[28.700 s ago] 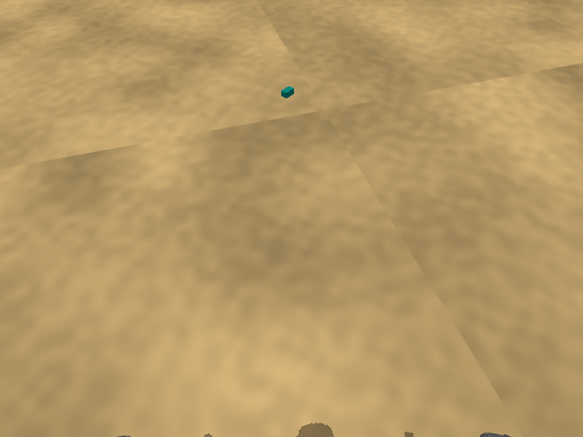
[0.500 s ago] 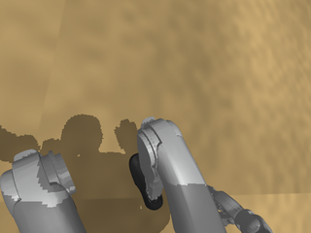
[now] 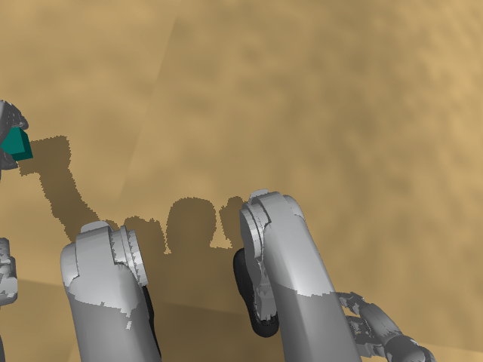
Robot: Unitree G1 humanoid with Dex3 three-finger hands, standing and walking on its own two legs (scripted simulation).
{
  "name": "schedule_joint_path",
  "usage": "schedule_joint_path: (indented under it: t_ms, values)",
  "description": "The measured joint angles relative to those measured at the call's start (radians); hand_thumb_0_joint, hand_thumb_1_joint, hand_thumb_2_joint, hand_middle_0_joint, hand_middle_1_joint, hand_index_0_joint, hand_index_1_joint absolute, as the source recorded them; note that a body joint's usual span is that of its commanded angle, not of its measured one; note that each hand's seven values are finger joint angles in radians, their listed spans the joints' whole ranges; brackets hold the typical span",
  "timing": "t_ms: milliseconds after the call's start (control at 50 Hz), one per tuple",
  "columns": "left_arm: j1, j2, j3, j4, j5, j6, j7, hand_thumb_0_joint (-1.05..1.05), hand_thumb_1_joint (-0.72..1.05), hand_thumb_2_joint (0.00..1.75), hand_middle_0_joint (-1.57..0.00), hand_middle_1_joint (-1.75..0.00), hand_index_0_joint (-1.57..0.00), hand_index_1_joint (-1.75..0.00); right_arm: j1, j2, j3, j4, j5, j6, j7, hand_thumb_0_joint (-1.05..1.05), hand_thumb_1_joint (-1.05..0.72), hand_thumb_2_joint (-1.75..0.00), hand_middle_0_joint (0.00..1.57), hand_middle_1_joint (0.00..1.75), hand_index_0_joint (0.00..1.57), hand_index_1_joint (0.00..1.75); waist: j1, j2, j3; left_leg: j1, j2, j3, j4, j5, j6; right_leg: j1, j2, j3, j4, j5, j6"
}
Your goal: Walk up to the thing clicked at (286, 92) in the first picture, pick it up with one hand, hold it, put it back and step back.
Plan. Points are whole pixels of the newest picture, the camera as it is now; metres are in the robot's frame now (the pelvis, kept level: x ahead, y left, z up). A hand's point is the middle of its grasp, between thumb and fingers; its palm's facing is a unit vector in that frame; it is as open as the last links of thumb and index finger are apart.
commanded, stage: settle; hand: left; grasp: from above
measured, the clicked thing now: (0, 147) +0.47 +0.34 -0.19
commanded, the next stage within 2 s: lift in 0.02 s
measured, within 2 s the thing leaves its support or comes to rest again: neither
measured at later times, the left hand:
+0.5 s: hand out of the picture +0.42 +0.34 -0.07, palm faces -0.46 -0.11 -0.88, open 7.3 cm
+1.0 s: hand out of the picture +0.36 +0.32 +0.11, palm faces -0.40 -0.15 -0.90, open 7.3 cm
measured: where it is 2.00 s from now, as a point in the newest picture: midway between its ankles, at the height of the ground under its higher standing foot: (204, 324)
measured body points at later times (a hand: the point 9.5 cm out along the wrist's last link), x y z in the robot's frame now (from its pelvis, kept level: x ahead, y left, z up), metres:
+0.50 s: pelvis +0.00 +0.00 +0.05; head +0.21 +0.07 +0.44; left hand +0.44 +0.34 -0.02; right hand +0.08 -0.27 -0.06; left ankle +0.08 +0.14 -0.29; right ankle +0.10 -0.13 -0.29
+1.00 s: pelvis +0.00 +0.00 +0.19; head +0.15 +0.05 +0.61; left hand +0.37 +0.33 +0.16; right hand +0.17 -0.24 +0.07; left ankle +0.08 +0.14 -0.29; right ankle +0.10 -0.13 -0.29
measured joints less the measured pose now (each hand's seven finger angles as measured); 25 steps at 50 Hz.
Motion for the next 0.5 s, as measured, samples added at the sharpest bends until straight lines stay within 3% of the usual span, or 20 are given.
schedule_joint_path:
  t_ms: [200, 340, 500]
  values:
    - [-0.006, -0.014, -0.014, -0.033, 0.001, 0.01, -0.035, 0.0, 0.39, 0.06, -1.06, 0.0, -1.07, -0.02, 0.021, 0.008, -0.026, 0.002, 0.014, 0.045, -0.042, 0.01, -0.9, -0.9, 0.21, 0.3, 0.2, 0.3, 0.002, 0.011, -0.028, 0.016, 0.0, 0.02, -0.047, 0.016, 0.006, 0.013, -0.008, 0.012, -0.037, 0.011, -0.003]
    - [0.034, -0.052, -0.009, -0.109, -0.045, 0.042, -0.096, 0.0, 0.4, 0.05, -1.04, -0.04, -1.05, -0.05, 0.048, 0.02, -0.054, -0.002, 0.037, 0.072, -0.059, 0.01, -0.9, -0.9, 0.21, 0.3, 0.2, 0.3, 0.018, 0.03, -0.051, 0.045, 0.0, 0.042, -0.099, 0.022, 0.013, 0.04, -0.017, 0.026, -0.08, 0.011, -0.005]
    - [0.138, -0.1, -0.023, -0.256, -0.085, 0.049, -0.175, 0.0, 0.41, 0.05, -1.02, -0.08, -1.03, -0.08, 0.062, 0.034, -0.095, 0.003, 0.072, 0.106, -0.08, 0.01, -0.9, -0.9, 0.21, 0.3, 0.2, 0.3, 0.064, 0.051, -0.101, 0.115, 0.001, 0.075, -0.184, 0.023, 0.018, 0.099, -0.03, 0.048, -0.147, 0.007, -0.002]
